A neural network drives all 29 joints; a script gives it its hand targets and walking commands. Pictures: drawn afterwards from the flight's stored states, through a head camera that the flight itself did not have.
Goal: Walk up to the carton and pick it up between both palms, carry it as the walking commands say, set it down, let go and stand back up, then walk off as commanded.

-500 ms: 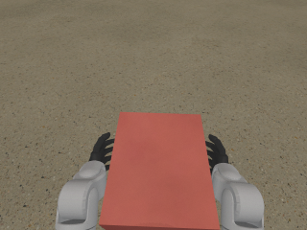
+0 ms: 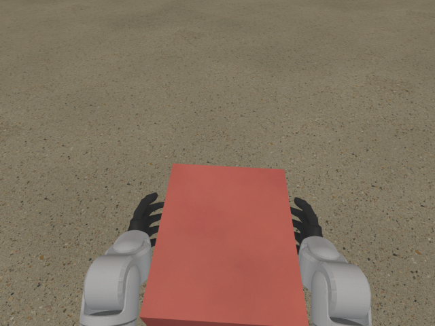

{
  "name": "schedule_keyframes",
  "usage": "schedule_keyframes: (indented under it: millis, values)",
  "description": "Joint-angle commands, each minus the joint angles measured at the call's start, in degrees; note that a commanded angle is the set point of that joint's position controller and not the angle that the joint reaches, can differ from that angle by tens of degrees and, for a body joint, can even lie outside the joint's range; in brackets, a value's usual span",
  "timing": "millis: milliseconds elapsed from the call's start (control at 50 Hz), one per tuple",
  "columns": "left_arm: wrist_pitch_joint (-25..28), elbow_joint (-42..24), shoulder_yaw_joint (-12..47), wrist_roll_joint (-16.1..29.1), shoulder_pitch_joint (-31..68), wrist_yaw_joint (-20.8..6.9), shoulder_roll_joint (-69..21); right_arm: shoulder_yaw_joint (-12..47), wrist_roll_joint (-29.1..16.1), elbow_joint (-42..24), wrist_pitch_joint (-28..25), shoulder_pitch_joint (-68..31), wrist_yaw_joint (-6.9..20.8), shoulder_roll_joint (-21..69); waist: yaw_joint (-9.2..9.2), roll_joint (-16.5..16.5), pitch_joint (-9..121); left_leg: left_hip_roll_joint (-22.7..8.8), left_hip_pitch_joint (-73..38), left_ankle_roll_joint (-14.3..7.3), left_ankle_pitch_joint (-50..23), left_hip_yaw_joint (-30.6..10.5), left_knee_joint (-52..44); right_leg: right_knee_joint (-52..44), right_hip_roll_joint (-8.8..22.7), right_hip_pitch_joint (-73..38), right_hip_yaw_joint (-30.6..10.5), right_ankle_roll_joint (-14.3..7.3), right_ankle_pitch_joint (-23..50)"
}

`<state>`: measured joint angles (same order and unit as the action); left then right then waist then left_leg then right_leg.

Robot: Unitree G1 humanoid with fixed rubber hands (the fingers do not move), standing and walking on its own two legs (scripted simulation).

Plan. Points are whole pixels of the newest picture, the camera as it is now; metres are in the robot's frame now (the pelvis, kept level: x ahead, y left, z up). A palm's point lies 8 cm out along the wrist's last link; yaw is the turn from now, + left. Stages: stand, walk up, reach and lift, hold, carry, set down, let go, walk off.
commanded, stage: carry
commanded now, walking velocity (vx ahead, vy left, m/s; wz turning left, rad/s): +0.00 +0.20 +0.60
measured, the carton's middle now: (222, 267) +0.23 +0.00 +0.02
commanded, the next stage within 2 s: none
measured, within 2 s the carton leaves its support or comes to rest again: neither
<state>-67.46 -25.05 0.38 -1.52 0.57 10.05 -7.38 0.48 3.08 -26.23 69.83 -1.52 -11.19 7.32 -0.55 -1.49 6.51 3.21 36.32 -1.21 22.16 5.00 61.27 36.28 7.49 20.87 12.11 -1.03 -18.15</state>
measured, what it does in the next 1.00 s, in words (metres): steps to the left, turning left: left foot, then right foot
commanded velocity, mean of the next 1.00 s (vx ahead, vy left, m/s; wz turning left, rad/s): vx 0.00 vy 0.20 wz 0.60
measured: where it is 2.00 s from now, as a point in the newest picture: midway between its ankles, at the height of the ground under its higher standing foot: outside the picture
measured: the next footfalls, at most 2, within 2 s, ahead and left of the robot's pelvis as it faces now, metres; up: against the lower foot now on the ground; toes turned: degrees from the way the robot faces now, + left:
left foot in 0.24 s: +0.03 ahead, +0.27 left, +0.00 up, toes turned +17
right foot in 0.56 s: -0.01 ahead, +0.12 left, +0.00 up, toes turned +10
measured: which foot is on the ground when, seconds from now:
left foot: up 0.00-0.22, down 0.24-0.58, up 0.60-0.90, down 0.92-1.00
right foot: down 0.00-0.24, up 0.26-0.54, down 0.56-0.92, up 0.94-1.00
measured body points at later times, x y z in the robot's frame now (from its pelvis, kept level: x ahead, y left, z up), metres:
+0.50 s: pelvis -0.06 +0.17 -0.01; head -0.04 +0.18 +0.44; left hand +0.15 +0.39 +0.06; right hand +0.24 +0.13 +0.06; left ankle +0.00 +0.26 -0.73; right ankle -0.03 +0.08 -0.69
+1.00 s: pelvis -0.17 +0.32 -0.01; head -0.16 +0.34 +0.44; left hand -0.04 +0.60 +0.06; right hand +0.13 +0.38 +0.07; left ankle -0.19 +0.46 -0.73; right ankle -0.08 +0.15 -0.69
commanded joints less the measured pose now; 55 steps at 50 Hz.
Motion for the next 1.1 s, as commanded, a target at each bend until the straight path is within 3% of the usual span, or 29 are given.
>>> schedule_keyframes:
  millis: [0,100,180,200,220,240,260,280,320,360,460,500,540,560,580,600,620,640,680,740,860,880,900,920,940,960,980,1040,1080]
  values:
    - [0.9,-7.8,28.2,14.3,22.8,-8.6,-48.4,33.8,-17.9,-7.2,-1.9,-25.5,9.1,50.5,0.17,6.4,6.0,-8.3,5.4,2.0,-3.0,-5.1,8.7,-15.3,17.4,-10.6,-11.3,-2.9,16.0]
    - [0.1,-7.6,27.8,13.9,21.1,-8.0,-45.8,32.9,-17.1,-5.5,-1.1,-24.2,7.8,49.7,0.77,15.5,7.1,-6.0,-4.3,3.0,1.2,1.9,-8.5,-11.9,16.3,-9.9,-2.2,-0.5,27.9]
    - [-0.5,-6.4,28.2,13.2,20.0,-7.4,-45.4,31.6,-16.8,-4.4,-0.5,-23.8,7.8,48.6,1.28,19.2,9.6,-5.5,-9.3,1.5,-2.4,4.9,-26.8,-8.5,18.6,-13.9,-0.4,1.3,28.6]
    - [-0.5,-6.2,28.6,13.0,20.4,-7.2,-45.8,31.1,-16.5,-3.8,-0.6,-22.8,7.9,48.5,0.25,15.7,11.2,-4.1,-14.3,1.2,-6.7,5.3,-34.0,-3.6,17.0,-13.3,1.2,3.1,25.2]
    - [-0.5,-5.9,28.9,12.6,20.5,-7.1,-45.9,30.6,-16.1,-2.6,-0.6,-21.8,8.1,48.1,-0.17,7.3,11.8,-2.7,-22.2,1.0,-8.0,3.7,-36.5,4.2,13.9,-6.8,1.9,5.1,16.5]
    - [-0.6,-5.8,29.5,12.6,21.5,-7.1,-44.7,29.9,-15.7,-1.8,-0.7,-21.5,8.1,47.7,-0.43,-3.3,9.6,-10.1,-28.3,-0.6,-21.6,-6.0,-38.5,12.8,10.5,5.1,1.1,7.4,-7.4]
    - [-0.6,-9.0,32.6,14.5,25.4,-7.5,-46.3,28.2,-15.2,-1.4,-1.3,-20.9,8.3,47.2,-1.66,-22.0,10.2,-21.3,-32.5,-8.1,-37.1,-27.5,-39.7,25.0,1.6,21.2,1.2,9.4,-25.1]
    - [-0.3,-8.1,33.7,15.3,25.8,-7.7,-48.8,28.7,-16.2,-2.8,-1.9,-22.2,8.7,49.2,-0.4,-17.4,13.1,-20.9,-33.6,-9.9,-45.1,-23.8,-36.6,33.2,2.4,20.7,-6.5,7.5,-23.3]
    - [0.6,-8.6,36.1,17.9,28.0,-8.8,-53.5,29.4,-16.1,-4.4,-3.4,-23.9,9.3,52.7,0.28,-10.4,14.7,-17.1,-30.1,-9.6,-38.9,-16.9,-35.0,37.7,3.1,19.3,-8.4,6.9,-14.5]
    - [1.9,-10.1,37.4,19.2,29.0,-9.6,-56.2,30.1,-15.7,-5.6,-4.6,-23.6,9.9,55.0,0.39,-8.0,15.8,-14.3,-27.7,-9.3,-32.1,-13.7,-34.9,34.3,2.6,16.0,-7.9,6.4,-9.0]
    - [2.6,-9.5,34.6,18.0,25.2,-9.5,-54.6,31.7,-15.8,-7.2,-5.0,-22.6,9.9,53.9,0.0,-6.9,16.4,-15.1,-22.9,-9.9,-22.3,-20.3,-40.9,16.5,-2.0,5.7,-6.1,4.1,-8.0]
    - [2.4,-8.4,33.2,17.6,23.8,-9.4,-53.6,32.2,-16.0,-7.5,-4.5,-23.0,9.6,53.3,0.2,-6.8,16.4,-14.2,-21.4,-8.1,-24.0,-21.0,-43.1,7.4,-4.0,-0.4,-5.1,3.1,-8.3]
    - [2.1,-7.2,31.2,17.3,22.4,-9.4,-52.9,32.8,-16.2,-7.4,-4.0,-23.8,9.2,53.0,1.43,-4.3,16.3,-10.4,-15.5,-3.0,-22.4,-17.1,-42.7,-9.4,-3.6,-13.8,-3.8,1.6,-2.4]
    - [2.0,-6.5,29.7,16.7,21.7,-9.4,-52.0,33.1,-16.1,-7.0,-3.6,-24.0,9.0,53.2,2.3,2.6,16.8,-6.7,-7.3,0.6,-15.5,-13.3,-36.7,-19.1,3.7,-24.2,-9.9,-0.1,-0.7]
    - [2.0,-3.3,27.8,14.8,20.7,-9.3,-51.4,34.2,-15.8,-7.6,-3.1,-24.4,9.1,52.1,2.13,29.0,14.5,1.4,4.0,2.6,5.8,-3.2,-11.2,-22.6,27.3,-22.2,-34.4,-9.4,8.5]
    - [2.0,-5.2,28.5,15.2,21.3,-9.3,-51.7,33.7,-16.0,-8.2,-3.3,-26.0,9.1,52.1,0.77,19.2,8.8,-3.3,10.1,1.7,6.7,-4.4,3.4,-21.3,29.9,-17.4,-30.0,-11.7,21.6]
    - [2.2,-6.4,28.2,15.0,22.1,-9.4,-51.5,34.0,-17.2,-8.0,-3.6,-27.4,9.2,52.7,0.6,8.4,9.3,-5.2,8.3,1.0,4.2,-7.4,9.6,-18.1,26.3,-15.2,-24.6,-9.8,23.6]
    - [2.1,-7.2,28.3,14.9,22.9,-9.4,-50.9,34.1,-17.6,-7.7,-3.5,-27.3,9.3,52.6,0.34,3.8,9.6,-6.5,7.0,1.0,1.1,-7.9,11.1,-15.7,22.4,-14.7,-17.8,-6.7,23.7]
    - [1.8,-7.8,27.4,14.1,22.4,-9.0,-48.7,33.9,-17.5,-6.8,-2.8,-25.3,8.9,52.0,0.09,7.5,8.3,-6.7,5.4,2.4,-3.2,-4.3,7.1,-12.3,16.2,-17.3,-8.2,-2.7,30.7]
    - [1.1,-7.0,26.8,13.5,21.1,-8.5,-46.3,33.5,-16.9,-5.4,-2.0,-25.0,8.1,51.1,0.6,14.2,7.0,-5.9,-0.6,3.3,0.5,0.2,-2.3,-11.6,16.4,-13.8,-3.5,-1.0,35.7]
    - [0.0,-7.6,27.3,12.8,20.8,-7.3,-45.7,31.9,-17.2,-5.2,-1.0,-24.9,7.6,50.3,1.08,19.7,10.1,-4.8,-10.0,1.5,-1.7,4.7,-28.2,-7.8,18.6,-16.0,0.3,2.2,31.5]
    - [0.0,-7.5,27.7,12.7,21.3,-7.0,-45.8,31.3,-16.8,-4.5,-1.0,-23.7,7.7,50.0,0.15,16.3,11.8,-3.3,-15.0,1.1,-5.7,5.3,-35.5,-2.8,17.1,-15.2,1.6,4.0,27.9]
    - [-0.2,-7.3,28.0,12.3,21.3,-6.9,-45.5,30.6,-16.2,-3.4,-1.0,-22.9,7.7,49.5,-0.07,6.6,12.0,-2.5,-22.8,1.1,-8.1,3.5,-37.9,5.6,13.9,-8.3,2.3,5.8,17.8]
    - [-0.4,-7.6,28.8,12.6,22.2,-6.9,-44.7,29.5,-15.3,-2.4,-1.0,-22.6,7.6,48.4,-0.5,-6.0,10.6,-11.7,-29.6,-1.5,-26.4,-8.8,-38.9,15.5,9.3,5.7,2.3,8.5,-7.7]
    - [-0.5,-10.2,31.7,14.3,24.8,-7.2,-45.7,28.0,-14.9,-1.4,-1.4,-20.6,7.7,47.9,-1.37,-22.8,12.0,-21.9,-34.5,-8.2,-47.1,-27.0,-37.2,26.9,1.8,19.9,0.0,9.8,-25.3]
    - [-0.3,-8.8,32.5,14.9,24.9,-7.4,-48.0,28.2,-15.5,-2.2,-1.8,-21.6,8.0,49.8,-0.5,-18.2,14.8,-21.3,-35.0,-9.8,-54.6,-23.0,-34.4,34.4,2.6,19.0,-6.8,8.2,-23.4]
    - [0.2,-9.6,34.4,16.6,26.5,-8.1,-50.7,28.3,-15.4,-3.0,-2.8,-21.9,8.4,51.5,-0.13,-15.0,15.3,-19.2,-33.4,-9.7,-52.3,-19.9,-33.2,37.5,2.7,19.1,-7.7,7.6,-19.2]
    - [2.1,-10.9,36.8,19.4,29.0,-9.2,-55.6,28.9,-14.9,-4.6,-4.9,-22.5,9.3,54.9,0.18,-8.9,16.6,-14.7,-29.7,-9.5,-36.3,-14.4,-34.4,34.8,2.8,15.4,-7.8,6.8,-9.2]
    - [2.8,-11.3,36.2,19.3,28.0,-9.4,-55.6,29.7,-14.8,-5.6,-5.6,-22.0,9.4,55.0,-0.03,-7.1,16.0,-14.4,-26.7,-9.8,-26.5,-16.6,-37.2,28.9,1.3,12.0,-7.4,6.2,-8.5]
